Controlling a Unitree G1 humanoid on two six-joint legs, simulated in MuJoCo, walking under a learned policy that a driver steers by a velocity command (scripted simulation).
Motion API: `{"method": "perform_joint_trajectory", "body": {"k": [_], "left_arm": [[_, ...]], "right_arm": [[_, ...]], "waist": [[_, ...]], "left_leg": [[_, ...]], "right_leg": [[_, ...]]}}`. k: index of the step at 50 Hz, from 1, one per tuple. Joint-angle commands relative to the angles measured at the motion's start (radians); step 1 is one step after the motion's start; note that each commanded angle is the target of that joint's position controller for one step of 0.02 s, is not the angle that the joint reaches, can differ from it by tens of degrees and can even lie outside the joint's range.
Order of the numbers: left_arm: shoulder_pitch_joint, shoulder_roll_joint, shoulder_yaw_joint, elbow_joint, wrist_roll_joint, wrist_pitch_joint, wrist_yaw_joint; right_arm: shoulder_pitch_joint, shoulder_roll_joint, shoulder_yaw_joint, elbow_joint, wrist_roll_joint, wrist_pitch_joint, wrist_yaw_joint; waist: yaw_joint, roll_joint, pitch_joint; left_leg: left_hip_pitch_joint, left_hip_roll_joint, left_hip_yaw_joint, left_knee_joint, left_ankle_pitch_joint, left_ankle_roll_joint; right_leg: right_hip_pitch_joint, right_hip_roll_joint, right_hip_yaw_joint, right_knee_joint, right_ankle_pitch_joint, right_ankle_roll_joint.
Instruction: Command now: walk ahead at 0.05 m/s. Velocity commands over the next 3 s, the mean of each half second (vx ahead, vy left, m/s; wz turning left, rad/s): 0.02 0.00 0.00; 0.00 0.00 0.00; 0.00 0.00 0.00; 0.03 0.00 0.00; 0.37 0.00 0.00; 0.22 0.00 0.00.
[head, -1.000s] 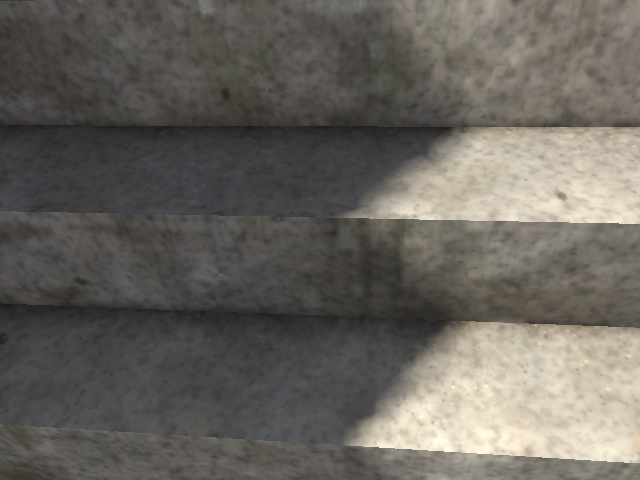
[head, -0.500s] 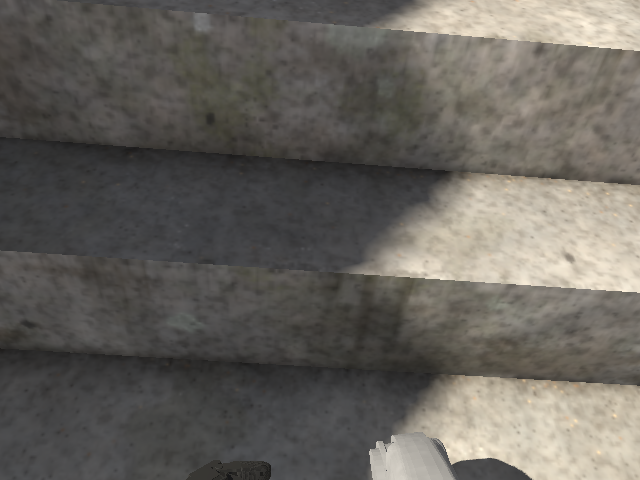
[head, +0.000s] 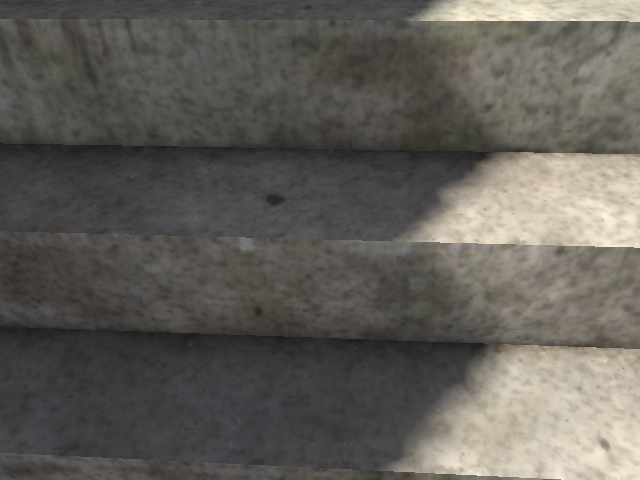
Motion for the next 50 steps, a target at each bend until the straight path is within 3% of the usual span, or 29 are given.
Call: {"method": "perform_joint_trajectory", "body": {"k": [1,2,3,4,5,6,7,8,9,11,12,15,19,26,30,32,35,36,44,46,50], "left_arm": [[-0.208,0.129,0.024,-0.123,0.007,-0.031,0.019],[-0.152,0.12,0.028,-0.113,0.011,-0.019,0.021],[-0.068,0.091,0.029,-0.096,0.008,-0.011,0.017],[0.024,0.078,0.034,-0.046,0.0,-0.014,0.009],[0.092,0.101,0.047,-0.021,-0.008,-0.027,-0.004],[0.162,0.061,0.041,0.011,-0.017,-0.046,-0.013],[0.101,0.069,0.037,0.031,-0.027,-0.046,-0.002],[0.018,0.107,0.043,0.031,-0.028,-0.027,0.013],[-0.034,0.133,0.048,0.029,-0.026,-0.005,0.03],[-0.011,0.113,0.044,0.023,-0.004,0.009,0.043],[-0.015,0.125,0.046,0.031,-0.009,0.008,0.048],[-0.006,0.131,0.046,0.046,-0.005,0.004,0.043],[-0.004,0.118,0.041,0.064,-0.011,0.005,0.037],[0.031,0.115,0.036,0.108,-0.006,0.0,0.042],[0.041,0.11,0.035,0.129,-0.004,-0.004,0.044],[0.06,0.11,0.038,0.143,-0.001,-0.001,0.053],[0.066,0.104,0.042,0.152,-0.002,-0.002,0.054],[0.062,0.109,0.043,0.16,-0.006,-0.004,0.054],[0.057,0.102,0.042,0.175,-0.004,-0.005,0.043],[0.067,0.103,0.043,0.179,0.003,-0.006,0.035],[0.071,0.102,0.046,0.182,-0.002,-0.002,0.035]], "right_arm": [[-0.025,-0.093,-0.024,0.007,0.001,0.032,-0.029],[0.028,-0.077,-0.033,0.042,0.012,0.034,-0.028],[0.04,-0.087,-0.046,0.056,0.017,0.037,-0.03],[0.083,-0.136,-0.064,0.081,0.014,0.033,-0.023],[0.121,-0.178,-0.073,0.094,0.004,0.03,-0.016],[0.064,-0.149,-0.065,0.072,-0.004,0.022,-0.006],[0.021,-0.09,-0.056,0.066,-0.025,0.011,0.013],[0.02,-0.069,-0.06,0.088,-0.019,0.004,0.024],[0.071,-0.072,-0.062,0.113,-0.003,-0.009,0.015],[0.031,-0.137,-0.078,0.14,0.007,-0.028,0.003],[0.035,-0.145,-0.083,0.155,0.009,-0.031,0.0],[0.032,-0.145,-0.084,0.159,0.001,-0.023,-0.003],[0.014,-0.143,-0.084,0.158,0.014,-0.008,-0.015],[-0.001,-0.131,-0.08,0.161,0.009,0.004,-0.014],[-0.011,-0.128,-0.077,0.163,0.015,0.005,-0.009],[-0.012,-0.126,-0.079,0.161,0.006,-0.003,-0.006],[-0.028,-0.119,-0.075,0.164,0.007,-0.006,-0.001],[-0.022,-0.118,-0.077,0.175,0.003,-0.011,0.003],[-0.022,-0.11,-0.074,0.213,0.008,-0.02,-0.006],[-0.016,-0.115,-0.074,0.219,0.005,-0.013,-0.005],[-0.018,-0.108,-0.072,0.221,0.003,-0.004,0.002]], "waist": [[-0.027,-0.188,0.047],[-0.023,-0.232,0.068],[0.006,-0.208,0.112],[0.031,-0.122,0.092],[0.061,-0.01,0.014],[0.084,0.116,-0.023],[0.048,0.1,-0.014],[0.019,0.046,0.015],[-0.015,0.007,0.022],[0.031,0.048,0.005],[0.029,0.046,-0.009],[0.023,0.049,-0.014],[0.027,0.008,-0.017],[0.023,-0.028,0.036],[0.023,-0.032,0.054],[0.018,-0.037,0.067],[0.023,-0.03,0.077],[0.006,-0.029,0.064],[0.0,-0.025,0.07],[0.001,-0.027,0.068],[-0.001,-0.02,0.07]], "left_leg": [[0.396,0.024,0.18,-0.453,-0.16,-0.007],[0.432,0.024,0.141,-0.703,-0.211,0.003],[0.438,0.011,0.114,-0.951,-0.203,0.01],[0.532,0.057,0.015,-1.051,-0.011,0.026],[0.759,0.114,-0.046,-0.963,0.458,0.047],[0.86,0.147,-0.054,-0.901,0.66,0.101],[0.74,0.107,-0.04,-0.925,0.466,0.124],[0.617,0.069,-0.025,-0.975,0.225,0.117],[0.623,0.072,-0.023,-1.021,0.239,0.082],[0.651,0.063,-0.009,-1.019,0.28,0.051],[0.663,0.065,-0.002,-1.026,0.312,0.038],[0.716,0.073,-0.011,-1.03,0.367,0.023],[0.716,0.068,0.002,-1.043,0.251,0.034],[0.659,0.055,0.026,-1.052,0.081,0.051],[0.63,0.049,0.041,-1.05,-0.001,0.062],[0.626,0.051,0.037,-1.057,-0.047,0.057],[0.602,0.049,0.038,-1.059,-0.117,0.063],[0.614,0.05,0.051,-1.051,-0.118,0.064],[0.565,0.055,0.045,-1.051,-0.177,0.076],[0.565,0.052,0.043,-1.045,-0.168,0.081],[0.541,0.054,0.035,-1.034,-0.203,0.092]], "right_leg": [[-0.158,-0.197,0.154,-0.37,0.221,-0.213],[-0.061,-0.186,0.15,-0.328,0.212,-0.188],[0.034,-0.153,0.146,-0.266,0.229,-0.146],[0.055,-0.104,0.1,-0.171,0.293,-0.093],[-0.064,-0.08,0.119,-0.102,0.179,-0.058],[-0.165,-0.091,0.129,-0.157,0.115,-0.033],[-0.095,-0.094,0.095,-0.212,0.194,-0.019],[-0.005,-0.073,0.053,-0.22,0.237,-0.007],[0.02,-0.063,0.047,-0.191,0.173,0.004],[0.051,-0.074,0.06,-0.228,0.186,0.013],[0.068,-0.076,0.059,-0.229,0.209,0.012],[0.036,-0.08,0.063,-0.221,0.176,0.008],[0.036,-0.085,0.059,-0.24,0.153,0.012],[0.023,-0.086,0.052,-0.26,0.172,0.011],[0.021,-0.086,0.053,-0.277,0.189,0.001],[0.014,-0.086,0.054,-0.285,0.187,0.001],[0.016,-0.084,0.052,-0.294,0.18,-0.006],[0.005,-0.084,0.056,-0.296,0.183,-0.013],[-0.004,-0.073,0.057,-0.312,0.171,-0.027],[-0.009,-0.071,0.054,-0.311,0.179,-0.032],[-0.012,-0.068,0.051,-0.309,0.165,-0.038]]}}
